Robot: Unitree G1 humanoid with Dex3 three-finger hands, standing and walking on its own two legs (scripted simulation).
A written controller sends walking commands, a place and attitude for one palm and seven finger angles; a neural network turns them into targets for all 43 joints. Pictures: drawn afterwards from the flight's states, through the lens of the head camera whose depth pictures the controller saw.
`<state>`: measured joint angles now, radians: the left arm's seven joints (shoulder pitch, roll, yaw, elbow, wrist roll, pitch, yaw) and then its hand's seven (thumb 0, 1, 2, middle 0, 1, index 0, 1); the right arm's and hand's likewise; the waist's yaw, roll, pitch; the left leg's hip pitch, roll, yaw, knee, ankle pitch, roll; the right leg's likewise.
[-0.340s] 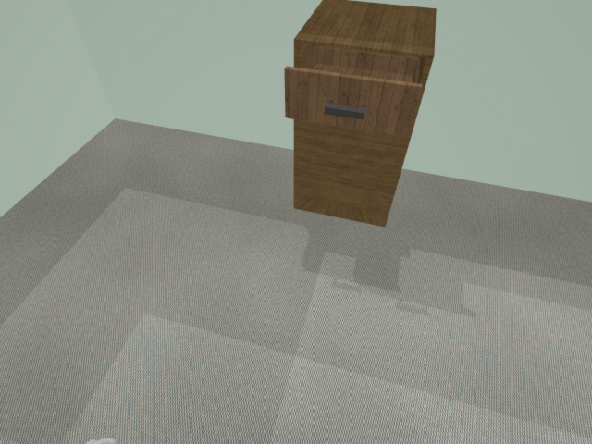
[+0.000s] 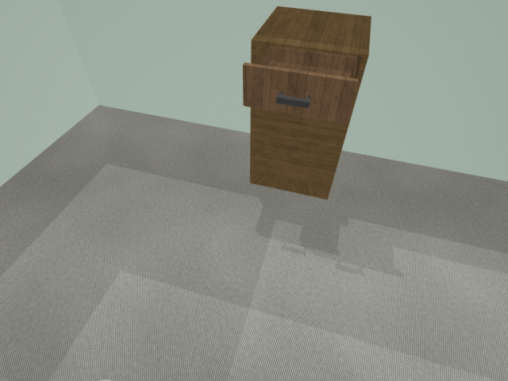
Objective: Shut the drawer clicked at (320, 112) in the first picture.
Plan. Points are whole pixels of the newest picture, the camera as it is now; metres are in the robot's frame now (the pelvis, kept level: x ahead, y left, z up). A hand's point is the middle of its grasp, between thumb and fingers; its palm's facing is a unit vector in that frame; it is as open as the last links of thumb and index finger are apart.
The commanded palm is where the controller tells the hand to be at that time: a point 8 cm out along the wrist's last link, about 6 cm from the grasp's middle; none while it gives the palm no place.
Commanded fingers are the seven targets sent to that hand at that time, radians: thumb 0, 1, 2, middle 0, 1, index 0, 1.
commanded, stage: stand and wait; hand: left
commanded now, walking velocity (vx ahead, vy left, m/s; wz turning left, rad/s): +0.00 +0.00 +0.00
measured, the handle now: (294, 98) +1.02 -0.08 -0.08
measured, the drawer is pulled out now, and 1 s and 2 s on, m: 0.19 0.19 0.19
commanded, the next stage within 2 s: look at it before walking up in 0.48 s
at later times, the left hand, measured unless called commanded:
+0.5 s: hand out of the picture +0.05 +0.24 -0.15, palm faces -0.02 -0.94 -0.33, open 7.3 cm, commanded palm none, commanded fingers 0.00 0.90 0.90 -0.20 -0.30 -0.20 -0.30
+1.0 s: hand out of the picture +0.05 +0.24 -0.16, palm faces -0.02 -0.95 -0.32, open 7.3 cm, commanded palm none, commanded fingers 0.00 0.90 0.90 -0.20 -0.30 -0.20 -0.30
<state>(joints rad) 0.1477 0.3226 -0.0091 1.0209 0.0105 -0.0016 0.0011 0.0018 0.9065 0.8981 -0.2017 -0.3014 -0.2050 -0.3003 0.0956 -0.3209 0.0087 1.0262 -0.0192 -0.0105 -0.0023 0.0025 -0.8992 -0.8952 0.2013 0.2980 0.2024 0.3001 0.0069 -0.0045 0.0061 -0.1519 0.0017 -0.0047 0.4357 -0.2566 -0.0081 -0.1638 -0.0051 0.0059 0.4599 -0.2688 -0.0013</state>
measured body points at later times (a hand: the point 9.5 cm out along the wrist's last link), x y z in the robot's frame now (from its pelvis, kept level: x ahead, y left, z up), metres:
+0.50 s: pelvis -0.01 -0.01 +0.00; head -0.01 -0.01 +0.45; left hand +0.05 +0.29 -0.13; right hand +0.05 -0.30 -0.14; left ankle -0.01 +0.13 -0.74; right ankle -0.01 -0.12 -0.74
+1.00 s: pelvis -0.01 +0.00 +0.00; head -0.01 +0.00 +0.45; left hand +0.06 +0.29 -0.13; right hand +0.06 -0.29 -0.13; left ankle -0.01 +0.13 -0.74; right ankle -0.01 -0.12 -0.74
